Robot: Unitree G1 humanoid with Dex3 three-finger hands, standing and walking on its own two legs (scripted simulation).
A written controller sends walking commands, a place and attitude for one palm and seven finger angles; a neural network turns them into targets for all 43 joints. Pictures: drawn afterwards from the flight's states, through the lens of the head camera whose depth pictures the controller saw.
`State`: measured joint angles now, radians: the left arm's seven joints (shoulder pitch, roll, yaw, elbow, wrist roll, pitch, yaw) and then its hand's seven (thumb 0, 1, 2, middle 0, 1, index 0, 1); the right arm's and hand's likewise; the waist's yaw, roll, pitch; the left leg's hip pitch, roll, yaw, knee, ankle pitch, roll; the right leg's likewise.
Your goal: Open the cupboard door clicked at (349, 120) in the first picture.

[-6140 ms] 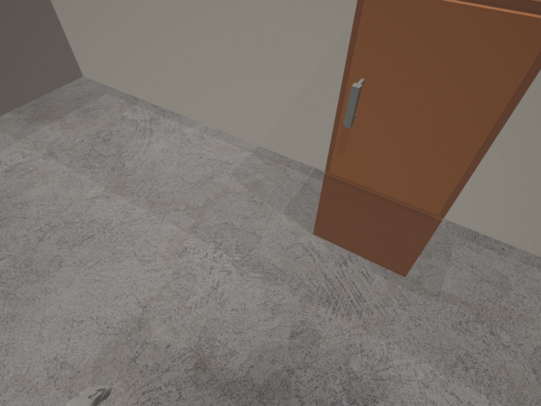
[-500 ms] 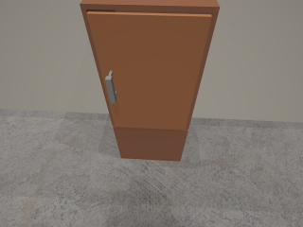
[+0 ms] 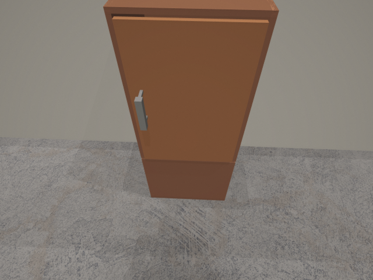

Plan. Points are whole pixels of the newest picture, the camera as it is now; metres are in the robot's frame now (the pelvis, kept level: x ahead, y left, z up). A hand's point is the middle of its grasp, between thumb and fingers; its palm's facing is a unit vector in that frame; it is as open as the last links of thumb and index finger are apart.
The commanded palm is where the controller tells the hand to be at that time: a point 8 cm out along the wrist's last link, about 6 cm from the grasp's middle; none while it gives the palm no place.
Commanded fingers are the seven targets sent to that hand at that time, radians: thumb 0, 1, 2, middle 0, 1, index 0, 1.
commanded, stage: shuffle to correct the standing spot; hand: left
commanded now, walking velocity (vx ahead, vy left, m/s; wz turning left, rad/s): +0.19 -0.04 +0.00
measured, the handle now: (142, 110) +0.62 +0.19 -0.03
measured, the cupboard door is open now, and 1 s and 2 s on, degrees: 0 0 0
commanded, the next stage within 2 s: come to a stop and stand still in 0.26 s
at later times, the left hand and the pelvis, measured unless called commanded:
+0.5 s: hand out of the picture +0.00 +0.15 -0.19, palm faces +0.10 -0.98 -0.15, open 7.4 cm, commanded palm none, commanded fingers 0.00 0.90 0.90 -0.20 -0.30 -0.20 -0.30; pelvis +0.08 +0.00 -0.02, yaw +1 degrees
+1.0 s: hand out of the picture +0.15 +0.13 -0.16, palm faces +0.02 -0.96 -0.27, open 7.4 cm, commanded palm none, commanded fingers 0.00 0.90 0.90 -0.20 -0.30 -0.20 -0.30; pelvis +0.07 -0.06 -0.01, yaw +1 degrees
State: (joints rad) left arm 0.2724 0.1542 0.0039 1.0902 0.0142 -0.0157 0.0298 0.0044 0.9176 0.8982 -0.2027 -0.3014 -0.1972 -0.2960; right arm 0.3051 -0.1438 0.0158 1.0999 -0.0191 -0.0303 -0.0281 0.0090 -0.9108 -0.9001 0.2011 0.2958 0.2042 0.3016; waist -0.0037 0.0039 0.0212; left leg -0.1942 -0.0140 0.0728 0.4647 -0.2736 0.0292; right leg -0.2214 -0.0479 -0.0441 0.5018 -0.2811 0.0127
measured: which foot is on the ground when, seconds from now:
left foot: down 0.00-0.32, up 0.34-0.48, down 0.50-0.88, up 0.90-1.00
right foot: down 0.00-0.50, up 0.52-0.84, down 0.86-1.00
